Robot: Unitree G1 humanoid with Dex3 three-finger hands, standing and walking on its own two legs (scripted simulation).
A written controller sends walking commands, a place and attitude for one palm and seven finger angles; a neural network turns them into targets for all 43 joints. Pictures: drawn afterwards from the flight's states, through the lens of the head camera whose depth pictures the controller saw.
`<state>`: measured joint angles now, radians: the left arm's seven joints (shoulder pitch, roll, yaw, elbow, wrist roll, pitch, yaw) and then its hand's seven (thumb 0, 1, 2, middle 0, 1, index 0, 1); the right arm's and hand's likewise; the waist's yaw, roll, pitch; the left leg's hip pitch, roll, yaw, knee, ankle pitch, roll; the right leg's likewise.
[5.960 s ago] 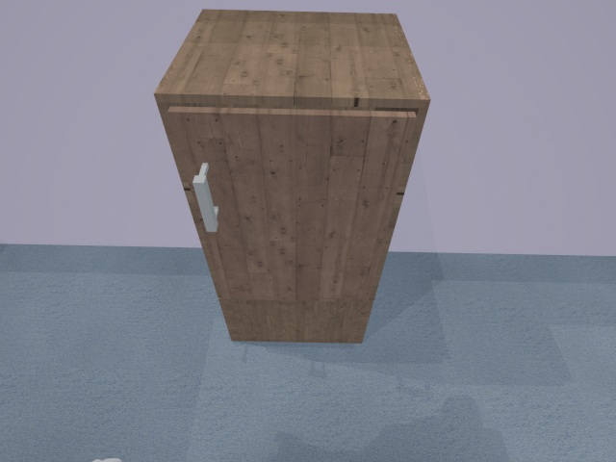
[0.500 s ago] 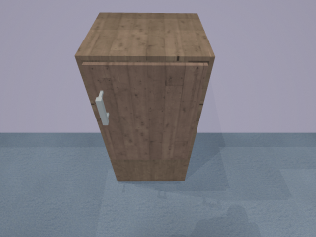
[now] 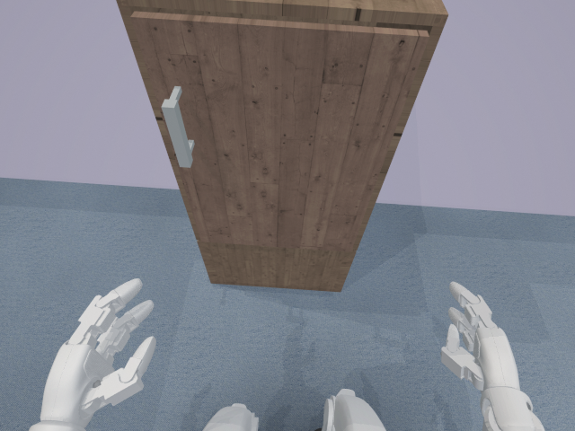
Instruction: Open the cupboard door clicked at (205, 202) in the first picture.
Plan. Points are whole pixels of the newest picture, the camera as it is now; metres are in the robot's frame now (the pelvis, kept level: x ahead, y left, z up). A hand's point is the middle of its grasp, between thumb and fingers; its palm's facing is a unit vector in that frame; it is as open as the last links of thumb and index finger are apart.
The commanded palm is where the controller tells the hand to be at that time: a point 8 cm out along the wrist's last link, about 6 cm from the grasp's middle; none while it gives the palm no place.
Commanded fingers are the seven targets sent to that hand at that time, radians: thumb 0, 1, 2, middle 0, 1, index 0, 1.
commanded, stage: raise the hand with hooked fingers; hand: left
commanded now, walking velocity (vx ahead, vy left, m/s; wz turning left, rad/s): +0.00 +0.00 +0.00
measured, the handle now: (181, 128) +0.56 +0.24 +0.06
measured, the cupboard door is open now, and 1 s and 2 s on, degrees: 0 0 0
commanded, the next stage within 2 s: move the hooked fingers beside the handle in 1.68 s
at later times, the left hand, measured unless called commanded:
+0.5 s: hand (104, 320) +0.23 +0.25 +0.05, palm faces +0.05 -1.00 -0.06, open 11.6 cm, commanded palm +0.20 +0.30 +0.05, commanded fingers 0.00 -0.20 0.43 -0.28 -1.00 -0.28 -1.00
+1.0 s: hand (81, 283) +0.27 +0.28 +0.07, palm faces +0.04 -1.00 -0.06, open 13.9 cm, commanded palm +0.24 +0.33 +0.07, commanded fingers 0.00 -0.50 0.30 -0.30 -1.20 -0.30 -1.20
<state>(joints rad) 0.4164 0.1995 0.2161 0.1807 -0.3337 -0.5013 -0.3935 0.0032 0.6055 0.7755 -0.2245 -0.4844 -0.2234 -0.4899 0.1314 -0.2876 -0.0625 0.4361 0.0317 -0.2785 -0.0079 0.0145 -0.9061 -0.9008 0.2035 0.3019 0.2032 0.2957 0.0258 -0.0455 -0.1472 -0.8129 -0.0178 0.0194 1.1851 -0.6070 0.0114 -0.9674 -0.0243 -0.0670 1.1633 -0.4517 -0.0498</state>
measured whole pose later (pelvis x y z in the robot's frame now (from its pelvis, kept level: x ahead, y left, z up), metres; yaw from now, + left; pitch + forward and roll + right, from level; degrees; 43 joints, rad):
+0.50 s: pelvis +0.01 +0.01 +0.00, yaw +1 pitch +18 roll -2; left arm 0.34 0.29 0.33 0.07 -0.37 -0.40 -0.38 0.00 0.02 0.53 -0.26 -0.86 -0.26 -0.86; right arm 0.26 -0.24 -0.01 0.54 0.03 -0.23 -0.03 0.02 -0.90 -0.90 0.21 0.30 0.21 0.30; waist -0.01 0.02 -0.14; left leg -0.88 -0.01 -0.02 1.19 -0.62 0.02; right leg -1.00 -0.02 -0.10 1.11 -0.43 -0.04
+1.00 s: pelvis +0.00 +0.02 +0.02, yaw +1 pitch +15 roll -2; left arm 0.10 0.37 0.38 0.29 -0.36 -0.35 -0.45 -0.01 -0.47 0.32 -0.30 -1.18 -0.30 -1.18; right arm 0.26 -0.26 0.04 0.50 0.03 -0.20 -0.05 0.02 -0.90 -0.90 0.21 0.30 0.21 0.30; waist 0.00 0.01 -0.12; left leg -0.80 -0.02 -0.03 1.12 -0.59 0.03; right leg -0.90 -0.02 -0.11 1.03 -0.39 -0.03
